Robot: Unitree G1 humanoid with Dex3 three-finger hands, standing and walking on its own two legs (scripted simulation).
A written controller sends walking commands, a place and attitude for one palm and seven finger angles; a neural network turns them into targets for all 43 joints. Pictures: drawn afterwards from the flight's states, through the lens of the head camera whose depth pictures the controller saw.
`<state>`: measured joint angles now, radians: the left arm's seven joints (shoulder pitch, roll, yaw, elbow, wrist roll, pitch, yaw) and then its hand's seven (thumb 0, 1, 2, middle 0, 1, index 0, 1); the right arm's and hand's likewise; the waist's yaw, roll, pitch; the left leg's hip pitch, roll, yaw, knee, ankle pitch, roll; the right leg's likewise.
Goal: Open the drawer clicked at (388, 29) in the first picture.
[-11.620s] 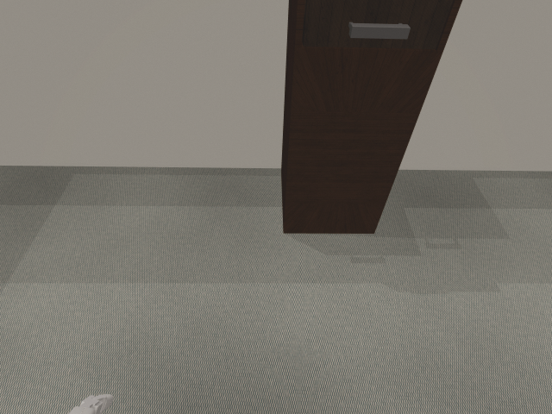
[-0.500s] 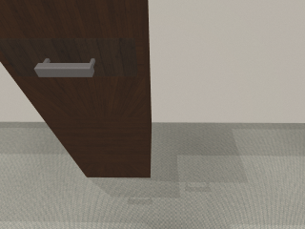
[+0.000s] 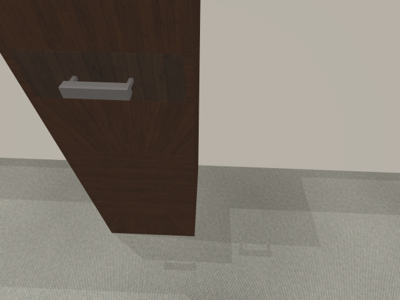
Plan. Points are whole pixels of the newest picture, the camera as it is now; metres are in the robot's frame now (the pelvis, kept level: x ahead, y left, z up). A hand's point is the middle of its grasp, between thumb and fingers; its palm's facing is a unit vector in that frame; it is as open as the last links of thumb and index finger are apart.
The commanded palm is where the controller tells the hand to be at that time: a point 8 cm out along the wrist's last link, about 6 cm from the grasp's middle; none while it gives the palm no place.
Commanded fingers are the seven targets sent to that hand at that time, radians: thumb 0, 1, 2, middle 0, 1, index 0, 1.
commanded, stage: look again from close up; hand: left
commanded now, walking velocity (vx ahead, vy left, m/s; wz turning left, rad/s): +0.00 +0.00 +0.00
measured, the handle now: (99, 85) +0.53 +0.28 +0.15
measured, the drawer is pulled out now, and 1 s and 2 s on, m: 0.00 0.00 0.00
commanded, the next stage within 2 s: raise the hand with hooked fingers in 0.52 s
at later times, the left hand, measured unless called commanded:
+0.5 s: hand out of the picture +0.08 +0.25 -0.16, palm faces +0.03 -0.96 -0.26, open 7.4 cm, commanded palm none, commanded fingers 0.00 0.90 0.90 -0.20 -0.30 -0.20 -0.30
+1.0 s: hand (69, 278) +0.16 +0.27 -0.04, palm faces -0.05 -0.20 -0.98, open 8.4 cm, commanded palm +0.14 +0.30 +0.02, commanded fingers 0.00 0.43 0.70 -0.23 -0.60 -0.23 -0.60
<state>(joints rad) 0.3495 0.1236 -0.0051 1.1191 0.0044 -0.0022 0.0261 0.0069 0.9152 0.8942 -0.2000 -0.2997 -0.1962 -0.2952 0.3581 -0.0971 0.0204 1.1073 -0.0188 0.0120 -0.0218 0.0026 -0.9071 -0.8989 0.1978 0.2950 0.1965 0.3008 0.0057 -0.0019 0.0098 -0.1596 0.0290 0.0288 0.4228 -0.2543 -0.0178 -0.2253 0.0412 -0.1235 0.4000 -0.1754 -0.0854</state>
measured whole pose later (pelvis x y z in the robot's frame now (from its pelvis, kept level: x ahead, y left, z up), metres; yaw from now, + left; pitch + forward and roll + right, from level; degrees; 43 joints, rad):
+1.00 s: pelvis -0.02 +0.05 -0.03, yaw -2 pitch +5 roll +2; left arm 0.41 0.31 -0.06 0.02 1.02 -0.06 0.37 0.01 0.66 0.79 -0.22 -0.46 -0.21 -0.46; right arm 0.10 -0.25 -0.01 0.54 -0.04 0.00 0.04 0.01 -0.90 -0.90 0.20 0.30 0.20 0.30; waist 0.08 0.01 -0.06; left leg -0.42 -0.05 0.11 0.67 -0.34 0.06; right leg -0.54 0.03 0.07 0.72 -0.27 -0.03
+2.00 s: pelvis +0.01 +0.05 +0.00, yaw +3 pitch -2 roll +0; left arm -0.20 0.61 0.01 -0.13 0.80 0.11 -0.14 0.00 -0.45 0.31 -0.32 -1.17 -0.31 -1.17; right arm 0.06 -0.26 0.04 0.60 0.03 0.14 0.01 0.01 -0.90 -0.90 0.20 0.30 0.20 0.30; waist 0.09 0.11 0.01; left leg -0.11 -0.06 0.00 0.41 -0.25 0.05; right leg -0.19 0.02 -0.02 0.43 -0.20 -0.03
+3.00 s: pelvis -0.02 +0.03 +0.00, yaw +4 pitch -2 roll +1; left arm -0.42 0.66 0.00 0.02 0.77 0.03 -0.20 0.00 -0.49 0.30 -0.32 -1.20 -0.32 -1.20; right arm 0.10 -0.28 0.04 0.62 0.04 0.11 0.01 0.01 -0.90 -0.90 0.20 0.30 0.20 0.30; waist 0.09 0.09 0.01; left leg -0.17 -0.05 -0.02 0.42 -0.22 0.03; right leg -0.23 0.02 -0.04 0.43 -0.17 -0.05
